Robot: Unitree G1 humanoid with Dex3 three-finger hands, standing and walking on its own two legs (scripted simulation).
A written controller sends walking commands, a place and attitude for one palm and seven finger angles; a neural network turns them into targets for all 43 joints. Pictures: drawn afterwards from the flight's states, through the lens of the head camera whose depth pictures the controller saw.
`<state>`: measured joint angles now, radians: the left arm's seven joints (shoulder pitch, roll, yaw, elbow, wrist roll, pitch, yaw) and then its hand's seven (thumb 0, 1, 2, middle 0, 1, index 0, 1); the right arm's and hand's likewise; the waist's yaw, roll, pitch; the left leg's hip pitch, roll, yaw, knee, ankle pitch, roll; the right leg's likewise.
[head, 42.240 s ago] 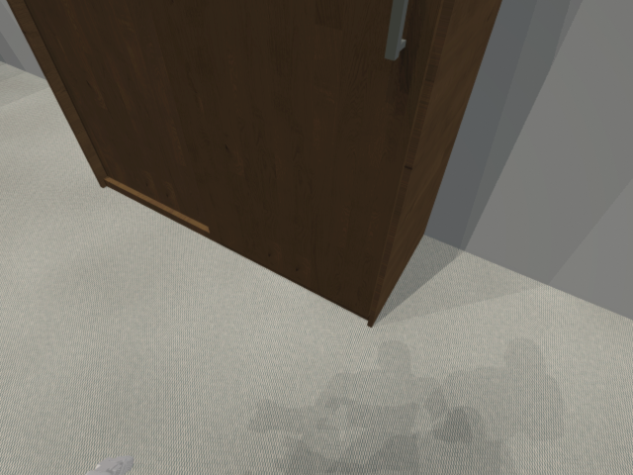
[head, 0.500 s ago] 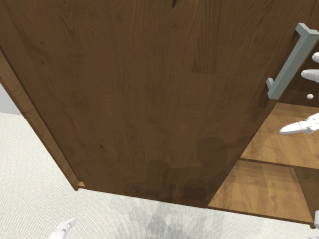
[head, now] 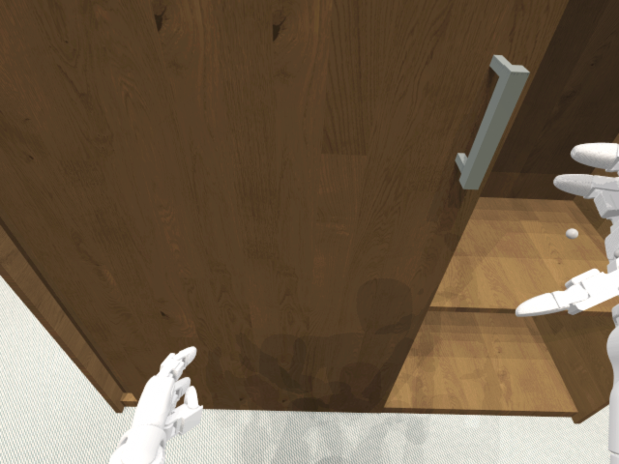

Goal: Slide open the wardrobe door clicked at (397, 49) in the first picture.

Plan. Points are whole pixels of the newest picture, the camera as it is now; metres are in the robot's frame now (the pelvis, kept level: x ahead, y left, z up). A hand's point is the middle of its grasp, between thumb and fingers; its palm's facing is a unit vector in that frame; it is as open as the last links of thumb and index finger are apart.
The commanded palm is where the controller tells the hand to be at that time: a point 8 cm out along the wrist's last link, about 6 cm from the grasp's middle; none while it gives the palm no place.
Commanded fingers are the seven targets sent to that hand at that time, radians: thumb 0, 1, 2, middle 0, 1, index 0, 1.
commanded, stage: draw the hand back to the body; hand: right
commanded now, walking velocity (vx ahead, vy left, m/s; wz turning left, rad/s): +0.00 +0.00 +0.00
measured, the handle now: (484, 125) +0.42 -0.21 +0.27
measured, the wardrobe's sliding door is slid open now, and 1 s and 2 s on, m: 0.63 0.63 0.63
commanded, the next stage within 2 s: step back with the hand held close in 1.62 s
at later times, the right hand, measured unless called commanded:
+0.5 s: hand (589, 285) +0.22 -0.25 +0.22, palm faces +0.23 +0.97 -0.05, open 14.7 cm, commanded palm +0.18 -0.29 +0.22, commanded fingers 0.00 0.41 -0.27 0.25 1.07 0.25 1.07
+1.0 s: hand (589, 321) +0.20 -0.26 +0.19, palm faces +0.51 +0.80 -0.30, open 11.2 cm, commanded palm +0.15 -0.29 +0.19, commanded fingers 0.00 -0.50 -0.71 0.21 0.53 0.21 0.53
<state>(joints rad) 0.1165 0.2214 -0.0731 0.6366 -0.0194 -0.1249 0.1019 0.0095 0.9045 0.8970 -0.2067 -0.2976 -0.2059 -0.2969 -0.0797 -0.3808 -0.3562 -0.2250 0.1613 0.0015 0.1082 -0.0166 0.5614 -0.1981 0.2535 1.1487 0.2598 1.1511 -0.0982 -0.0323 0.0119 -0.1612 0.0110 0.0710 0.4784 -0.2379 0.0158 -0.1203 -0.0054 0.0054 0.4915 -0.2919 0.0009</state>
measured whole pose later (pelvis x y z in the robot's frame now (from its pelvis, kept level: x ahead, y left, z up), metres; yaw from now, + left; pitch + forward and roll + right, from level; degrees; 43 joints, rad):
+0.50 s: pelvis -0.01 +0.01 +0.00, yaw -1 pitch -7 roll +0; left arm 0.12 0.27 -0.09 0.65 -0.08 -0.14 0.12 0.01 0.90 0.90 -0.21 -0.30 -0.20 -0.30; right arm 0.03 -0.41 -0.46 -0.31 0.37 0.48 0.21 -0.02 0.55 -0.20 0.25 1.14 0.26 1.15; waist -0.10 -0.05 -0.04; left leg -0.11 0.00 0.09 0.46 -0.23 0.03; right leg -0.07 -0.02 0.02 0.46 -0.27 0.02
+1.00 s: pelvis -0.01 +0.00 +0.00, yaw +1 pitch -7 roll +0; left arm 0.23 0.23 -0.01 0.75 0.01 -0.20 0.08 0.01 0.90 0.90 -0.21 -0.30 -0.21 -0.30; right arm 0.35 -0.33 -0.36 -0.35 0.08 -0.11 -0.15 -0.01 -0.15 -0.54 0.23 0.73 0.23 0.74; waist -0.06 -0.06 0.04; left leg -0.11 0.00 0.06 0.43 -0.20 0.02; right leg -0.05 -0.01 -0.01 0.43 -0.26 0.01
